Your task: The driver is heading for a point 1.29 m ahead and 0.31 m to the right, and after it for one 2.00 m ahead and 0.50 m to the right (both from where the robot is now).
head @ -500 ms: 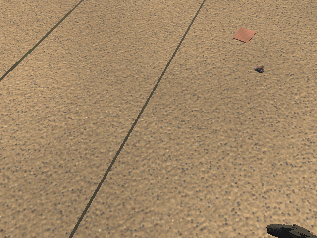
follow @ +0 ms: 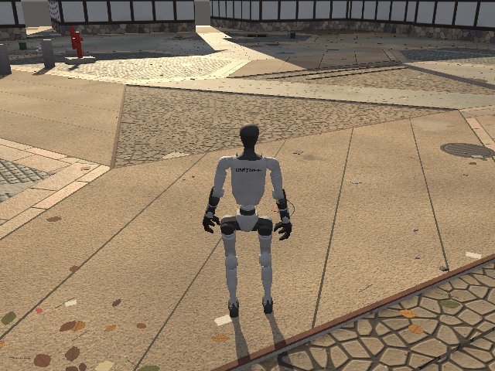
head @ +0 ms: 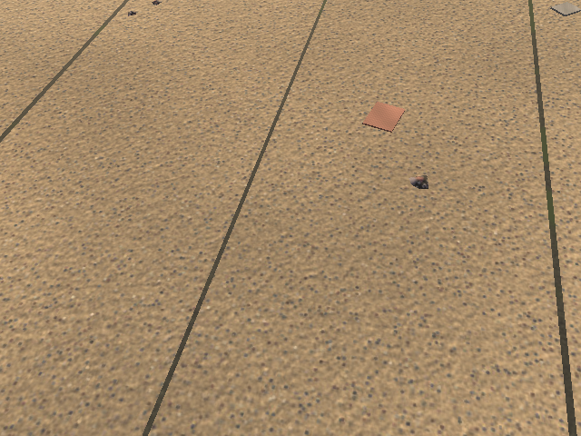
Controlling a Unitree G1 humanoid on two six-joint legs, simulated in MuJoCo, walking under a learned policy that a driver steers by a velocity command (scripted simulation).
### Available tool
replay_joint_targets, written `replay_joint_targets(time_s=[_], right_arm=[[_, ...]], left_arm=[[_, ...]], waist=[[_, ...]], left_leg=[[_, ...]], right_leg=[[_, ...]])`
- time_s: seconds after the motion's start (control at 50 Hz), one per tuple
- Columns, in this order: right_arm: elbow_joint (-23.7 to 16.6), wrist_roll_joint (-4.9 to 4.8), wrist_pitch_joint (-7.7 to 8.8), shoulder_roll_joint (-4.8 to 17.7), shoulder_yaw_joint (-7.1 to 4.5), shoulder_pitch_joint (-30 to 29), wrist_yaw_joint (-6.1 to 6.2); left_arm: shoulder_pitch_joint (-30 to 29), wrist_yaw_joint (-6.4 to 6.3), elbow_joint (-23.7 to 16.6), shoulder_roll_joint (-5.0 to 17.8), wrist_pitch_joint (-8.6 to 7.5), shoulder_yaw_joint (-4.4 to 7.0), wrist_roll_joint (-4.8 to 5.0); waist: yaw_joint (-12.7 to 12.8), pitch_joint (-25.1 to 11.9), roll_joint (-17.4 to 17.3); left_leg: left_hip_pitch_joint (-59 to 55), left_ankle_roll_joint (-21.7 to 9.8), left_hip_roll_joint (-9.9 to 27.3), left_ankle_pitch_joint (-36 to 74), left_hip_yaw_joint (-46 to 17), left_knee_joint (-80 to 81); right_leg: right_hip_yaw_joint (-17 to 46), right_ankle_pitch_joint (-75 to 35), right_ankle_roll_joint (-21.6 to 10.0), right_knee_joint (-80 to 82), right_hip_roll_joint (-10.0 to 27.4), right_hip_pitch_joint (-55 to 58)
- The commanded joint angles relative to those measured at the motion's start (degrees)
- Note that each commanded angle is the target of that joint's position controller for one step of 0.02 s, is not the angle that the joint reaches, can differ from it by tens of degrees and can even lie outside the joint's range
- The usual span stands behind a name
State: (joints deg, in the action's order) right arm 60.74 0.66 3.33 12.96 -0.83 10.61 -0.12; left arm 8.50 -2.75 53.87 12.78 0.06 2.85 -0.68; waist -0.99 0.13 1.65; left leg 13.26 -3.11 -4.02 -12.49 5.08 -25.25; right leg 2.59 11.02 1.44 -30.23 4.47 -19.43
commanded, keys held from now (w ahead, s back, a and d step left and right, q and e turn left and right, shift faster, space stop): no key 1.00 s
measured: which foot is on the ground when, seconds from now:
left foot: down 0.00-1.00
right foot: down 0.00-1.00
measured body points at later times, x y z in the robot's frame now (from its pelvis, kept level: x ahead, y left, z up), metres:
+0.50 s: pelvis +0.05 -0.01 +0.00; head +0.06 -0.01 +0.45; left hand +0.11 +0.24 -0.15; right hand +0.09 -0.26 -0.15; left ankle +0.01 +0.09 -0.73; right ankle +0.05 -0.14 -0.73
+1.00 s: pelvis +0.04 +0.00 +0.00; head +0.05 +0.00 +0.45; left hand +0.06 +0.25 -0.15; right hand +0.05 -0.24 -0.15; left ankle +0.01 +0.09 -0.73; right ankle +0.05 -0.14 -0.73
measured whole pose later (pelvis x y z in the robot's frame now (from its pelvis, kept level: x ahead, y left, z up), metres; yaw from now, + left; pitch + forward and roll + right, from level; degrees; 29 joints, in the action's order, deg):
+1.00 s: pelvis +0.04 +0.00 +0.00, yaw +0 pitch -1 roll +0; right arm 63.6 0.3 0.8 10.5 -0.6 15.1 1.7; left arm 11.8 -2.8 64.8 11.1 0.5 2.4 0.0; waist 0.1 2.1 0.4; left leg 8.9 -2.1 -0.9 -16.7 3.4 -26.7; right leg 0.4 13.1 1.6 -27.1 1.7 -12.7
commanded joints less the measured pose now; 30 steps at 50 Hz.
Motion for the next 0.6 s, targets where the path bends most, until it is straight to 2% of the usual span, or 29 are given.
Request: replay_joint_targets(time_s=[0.02,0.04,0.06,0.08,0.12,0.22,0.38,0.6], right_arm=[[-1.6,0.09,-0.05,3.9,-0.48,5.8,0.69],[-1.5,0.24,-0.61,5.2,-0.63,3.7,1.14],[-1.7,0.02,-1.05,6.0,-0.81,2.6,1.41],[-1.6,-0.08,-1.37,5.7,-0.75,2.5,1.66],[-1.4,-0.04,-1.52,5.8,-0.74,3.0,1.69],[-1.1,-0.59,-1.73,5.7,-0.87,2.5,1.63],[-0.1,-0.63,-2.7,5.5,-0.92,3.2,1.84],[0.9,-0.48,-2.63,4.9,-0.79,3.9,1.96]], left_arm=[[3.4,-0.05,0.2,10.1,-0.21,2.1,0.42],[1.9,0.5,0.1,6.9,-0.56,1.67,0.62],[1.5,0.73,0.3,5.6,-0.93,1.29,0.3],[1.2,0.9,0.4,5.8,-1.31,1.29,0.16],[2.1,0.85,1.3,6.1,-1.89,1.44,0.63],[2.6,0.73,2.9,6.0,-1.8,1.4,0.85],[2.5,0.59,4.6,5.5,-0.93,1.24,0.87],[2.3,0.18,6.7,4.8,0.03,1.02,0.74]], waist=[[-2.5,-0.3,9.4],[-1.1,1.3,7.1],[-0.6,1.4,4.9],[-0.4,0.8,3.6],[-0.1,-1.3,2.3],[0.4,-3.4,-0.3],[0.5,-2.0,-1.9],[0.9,0.8,-1.6]], left_leg=[[6.5,0.1,4.1,-7.8,-3.5,5.0],[3.1,0.9,4.2,-5.1,-3.1,4.0],[2.6,0.8,4.5,-3.3,-3.3,3.4],[2.1,0.5,4.9,-1.4,-3.6,2.9],[1.0,0.3,5.5,3.4,-4.0,2.2],[-1.9,0.6,6.0,11.5,-4.0,0.0],[-3.0,0.8,6.4,13.5,-4.2,-0.5],[-1.6,0.9,6.7,8.8,-4.7,1.8]], right_leg=[[4.5,-5.0,-5.7,6.5,4.6,8.2],[3.4,0.3,-4.7,7.5,2.1,4.6],[2.3,-0.7,-3.5,7.4,1.1,4.4],[1.6,-4.7,-2.8,6.4,0.4,5.5],[0.9,-11.3,-2.9,4.6,0.0,8.3],[0.3,-18.4,-3.6,2.5,-0.4,10.1],[-0.7,-17.1,-3.4,2.2,-1.3,9.6],[-1.3,-11.2,-2.5,4.1,-1.9,9.7]])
